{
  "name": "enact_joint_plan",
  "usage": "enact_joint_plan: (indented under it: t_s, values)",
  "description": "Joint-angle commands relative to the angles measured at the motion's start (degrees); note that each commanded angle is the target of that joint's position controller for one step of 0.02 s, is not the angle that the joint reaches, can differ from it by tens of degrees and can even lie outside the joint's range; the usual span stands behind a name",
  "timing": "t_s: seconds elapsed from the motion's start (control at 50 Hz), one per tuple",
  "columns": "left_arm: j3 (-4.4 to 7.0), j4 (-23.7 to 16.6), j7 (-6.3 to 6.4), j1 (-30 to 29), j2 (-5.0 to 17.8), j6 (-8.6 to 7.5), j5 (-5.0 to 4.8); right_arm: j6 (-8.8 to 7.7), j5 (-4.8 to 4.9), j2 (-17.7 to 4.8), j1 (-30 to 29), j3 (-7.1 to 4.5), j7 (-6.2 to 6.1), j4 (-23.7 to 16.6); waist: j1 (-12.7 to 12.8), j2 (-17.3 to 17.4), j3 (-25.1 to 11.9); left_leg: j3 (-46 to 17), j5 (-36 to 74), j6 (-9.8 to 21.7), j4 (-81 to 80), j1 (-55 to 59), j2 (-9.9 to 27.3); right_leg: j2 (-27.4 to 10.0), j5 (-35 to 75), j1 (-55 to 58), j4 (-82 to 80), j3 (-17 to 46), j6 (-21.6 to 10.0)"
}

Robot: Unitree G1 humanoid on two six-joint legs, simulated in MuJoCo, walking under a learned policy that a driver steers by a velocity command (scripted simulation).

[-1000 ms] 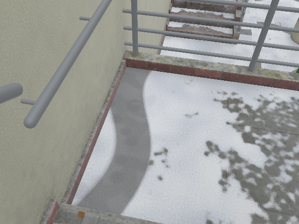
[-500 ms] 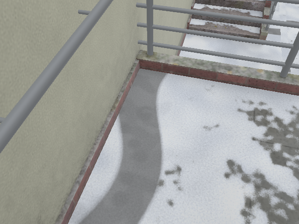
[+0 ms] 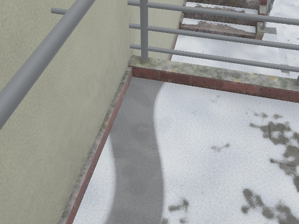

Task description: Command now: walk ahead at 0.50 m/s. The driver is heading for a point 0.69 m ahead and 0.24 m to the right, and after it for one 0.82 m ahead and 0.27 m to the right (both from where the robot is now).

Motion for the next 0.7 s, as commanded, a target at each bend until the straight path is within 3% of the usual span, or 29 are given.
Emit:
enact_joint_plan:
  t_s: [0.02,0.06,0.08,0.12,0.16,0.18,0.2,0.22,0.24,0.26,0.28,0.3,0.32,0.34,0.36,0.38,0.4,0.42,0.44,0.46,0.5,0.54,0.58,0.6,0.62,0.64,0.66,0.68,0.7]
  values:
    - [-0.32,-0.6,0.48,2.3,1.4,0.49,-1.02,-1.87,0.6,-2.2,-3.4,0.43,-1.09,-4.3,1.9,5.2,0.4,-9.7,10.4,8.8,-3.9,-15.2,11.3,-0.4,22.1,16.2,-18.7,-0.3,2.0]
    - [0.51,-2.2,0.8,-0.2,4.6,1.36,-1.4,-0.8,0.17,-6.2,-0.6,-0.05,0.47,-2.4,2.9,6.1,5.3,-14.7,7.3,10.3,-3.6,-19.5,14.9,1.3,14.8,19.7,-15.6,-1.2,3.3]
    - [1.18,-3.8,0.91,-4.5,7.0,1.49,-0.87,-0.51,0.94,-5.7,-0.4,0.12,0.43,-2.7,1.9,5.7,7.7,-17.1,5.7,10.3,-1.2,-13.4,16.3,0.8,10.6,13.8,-20.1,-1.1,3.1]
    - [0.01,-6.0,0.84,-13.1,4.3,1.91,-1.11,0.14,2.26,-4.5,7.1,0.13,-0.94,0.3,-4.2,5.2,9.2,-21.7,5.1,10.0,4.0,3.1,18.0,-0.9,5.3,3.7,-32.0,0.8,3.3]
    - [-1.16,-6.8,0.85,-15.6,2.3,2.16,-2.16,1.74,1.96,-5.8,10.9,-0.4,-1.87,2.6,-6.9,5.3,9.6,-23.2,7.2,9.3,6.6,8.1,18.3,-1.0,5.3,5.3,-38.2,-1.1,2.2]
    - [1.88,-11.3,-0.22,-22.2,4.6,1.81,-11.73,3.57,8.43,-10.6,4.8,-3.49,-4.84,0.9,-6.8,1.1,12.7,-23.1,19.8,6.8,6.8,-2.3,15.4,3.8,-0.5,13.9,-34.3,-1.6,1.1]
    - [2.14,-8.2,-0.22,-12.8,4.3,1.91,-11.96,4.27,8.07,-10.6,1.5,-3.6,-5.6,1.0,-0.7,2.6,9.0,-20.4,24.7,5.3,13.1,-2.0,14.3,3.3,1.4,22.2,-37.0,-1.2,-1.1]
    - [3.77,-3.1,0.41,2.4,7.0,2.05,-9.72,3.85,6.69,-7.6,2.0,-3.39,-5.55,1.7,3.7,3.4,3.0,-17.6,24.6,2.9,26.6,-5.7,10.9,2.7,9.4,36.8,-36.8,-2.0,-4.0]
    - [5.42,2.5,1.09,19.6,10.5,2.52,-7.58,2.4,6.48,-4.6,1.8,-2.95,-4.55,2.7,11.0,-2.2,-3.6,-11.3,10.7,-1.1,50.0,-20.0,3.8,-1.0,33.3,58.3,-31.2,-1.8,-7.1]
    - [5.83,4.9,1.16,25.5,13.3,2.49,-6.84,1.11,8.68,0.3,6.8,-1.25,-3.39,2.2,10.5,-13.0,-15.6,-10.5,-24.0,-4.0,77.7,-42.5,-0.6,-11.7,45.4,83.4,-16.0,5.8,-13.7]
    - [6.02,4.6,1.45,26.7,12.5,3.22,-8.01,-0.12,9.93,-4.6,3.7,-1.53,-3.04,-1.6,12.9,-13.0,-21.4,-11.8,-22.8,-5.0,82.7,-52.4,3.2,-15.4,26.3,86.3,-17.6,15.4,-17.7]
    - [6.08,4.4,2.51,25.3,12.0,3.78,-8.5,-0.63,10.86,-5.3,-3.0,-1.74,-3.36,-4.5,13.2,-13.6,-20.9,-10.2,-18.6,-5.2,79.6,-57.8,5.2,-17.0,2.3,81.9,-26.0,21.7,-19.2]
    - [5.58,3.6,3.5,19.5,10.2,4.29,-7.21,-0.07,9.99,-2.9,-8.5,-1.15,-4.36,-7.1,10.5,-4.9,-14.5,-7.0,-11.1,-5.7,76.0,-57.2,8.4,-16.6,-13.1,69.8,-33.6,25.3,-18.6]
    - [4.35,0.3,3.72,10.3,7.9,3.71,-5.75,1.02,8.9,-3.3,-10.8,-1.43,-5.17,-7.9,6.0,2.8,-8.8,-7.5,-3.7,-6.0,66.9,-50.7,10.8,-16.7,-16.7,54.9,-37.8,25.5,-17.9]
    - [3.82,0.0,3.66,5.4,6.9,2.57,-4.7,2.17,8.16,-0.6,-11.9,-1.18,-5.55,-8.4,2.6,4.2,-3.7,-9.8,-1.3,-5.8,65.4,-47.6,12.2,-17.8,-14.7,43.2,-38.8,26.9,-17.7]
    - [3.31,-1.0,2.95,-0.3,6.2,1.38,-5.02,3.05,7.92,-2.4,-11.4,-1.84,-5.6,-9.0,-1.2,4.8,1.8,-11.6,3.7,-5.1,52.5,-43.2,14.0,-14.7,-15.4,32.3,-41.0,21.6,-15.3]
    - [3.7,-2.2,3.02,-5.2,7.5,0.84,-5.23,3.31,6.97,-2.3,-13.2,-1.91,-5.57,-10.7,-3.4,2.8,7.0,-9.7,8.1,-5.3,35.4,-33.2,13.7,-7.7,-16.2,18.3,-45.6,11.7,-12.8]
    - [4.22,-2.6,3.44,-6.0,8.7,0.76,-5.18,2.9,5.18,-3.4,-12.2,-2.55,-5.52,-10.5,-3.5,3.0,4.8,-7.3,17.1,-5.7,20.5,-20.7,12.3,-1.2,-15.9,13.1,-46.4,3.1,-11.2]
    - [4.57,-2.4,3.74,-5.1,9.1,0.71,-5.83,2.5,4.2,-3.8,-13.5,-2.75,-5.07,-10.0,-2.3,2.5,1.8,-6.1,25.6,-6.6,10.6,-11.8,10.8,1.1,-14.9,12.3,-45.9,-0.2,-10.9]
    - [4.79,-1.3,3.85,-1.5,9.2,0.66,-6.34,2.23,4.76,-4.0,-14.7,-2.9,-4.55,-9.9,-0.9,0.5,-0.4,-5.3,32.4,-8.0,5.8,-8.4,9.2,0.4,-16.6,15.8,-46.2,0.2,-11.9]
    - [5.32,0.0,3.79,-1.2,8.9,0.72,-7.91,2.5,6.8,-5.4,-18.0,-2.5,-3.47,-11.1,0.1,-0.6,1.0,-7.5,28.9,-7.8,-3.1,-11.1,9.8,-2.7,-15.6,25.8,-46.1,4.3,-12.9]
    - [5.69,0.2,2.9,2.1,7.6,1.58,-7.75,2.58,6.17,-7.5,-19.5,-2.52,-2.54,-10.9,1.0,1.8,1.8,-7.9,27.8,-6.1,-8.1,-9.6,9.5,-3.6,-11.3,32.2,-42.6,5.9,-11.4]
    - [5.94,1.5,2.48,7.4,7.7,2.54,-7.49,2.56,5.23,-10.5,-19.6,-3.72,-2.28,-10.5,0.9,2.3,0.7,-3.8,21.1,-4.1,-9.6,-4.6,6.4,-1.7,-7.9,34.4,-35.8,5.8,-9.5]
    - [5.29,1.4,2.02,8.9,5.1,2.29,-6.49,1.94,5.23,-13.8,-13.1,-5.39,-2.47,-8.1,-0.7,3.5,-2.4,-4.7,22.2,-2.8,-10.1,3.7,6.9,1.6,-3.8,33.7,-26.7,4.0,-8.1]
    - [4.58,-0.1,1.89,6.9,3.2,1.99,-6.04,1.25,3.76,-16.7,-4.0,-6.64,-2.89,-6.6,-4.9,6.6,-7.9,-14.4,29.5,-0.5,-9.2,17.2,15.6,7.2,-12.9,24.8,-9.6,1.0,-5.1]
    - [3.39,-0.7,1.99,14.4,-2.3,1.07,-7.51,1.07,3.13,-21.3,3.5,-8.13,-1.68,-3.8,-3.8,23.8,-15.1,-40.0,20.5,11.6,-16.5,32.3,30.2,15.0,-41.4,6.1,14.0,-0.2,-1.0]
    - [4.11,0.0,1.94,13.1,1.2,0.49,-7.73,0.36,4.53,-17.4,6.2,-7.57,-1.62,-2.5,-4.6,18.3,-15.3,-49.1,3.5,13.4,-21.7,33.0,32.0,13.2,-45.1,-3.1,23.2,7.4,-1.3]
    - [4.73,-2.5,2.1,6.0,3.6,0.75,-7.71,-0.14,5.26,-14.8,2.7,-7.02,-2.02,-3.0,-5.2,14.8,-7.4,-39.9,2.8,10.3,-21.9,28.1,29.3,10.8,-40.3,-8.3,24.1,6.2,-1.6]
    - [4.9,-3.9,2.7,2.1,3.7,1.24,-7.11,-0.13,4.68,-13.2,-3.9,-6.5,-2.32,-4.4,-3.3,10.2,-4.3,-32.0,9.2,8.0,-21.9,21.0,27.2,8.0,-33.8,-7.6,22.1,4.8,-2.0]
